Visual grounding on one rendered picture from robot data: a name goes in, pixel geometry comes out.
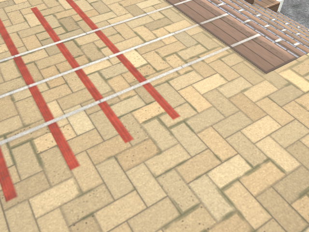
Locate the stairs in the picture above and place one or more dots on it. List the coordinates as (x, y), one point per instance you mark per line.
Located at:
(263, 30)

